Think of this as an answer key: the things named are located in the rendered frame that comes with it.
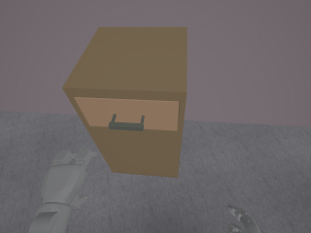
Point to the cabinet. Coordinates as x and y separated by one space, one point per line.
135 63

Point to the right robot hand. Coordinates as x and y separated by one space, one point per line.
247 223

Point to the robot left forearm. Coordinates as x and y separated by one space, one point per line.
51 217

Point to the handle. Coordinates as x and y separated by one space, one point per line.
130 126

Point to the left robot hand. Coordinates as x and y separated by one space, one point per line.
63 180

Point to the drawer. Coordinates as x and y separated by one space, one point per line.
158 115

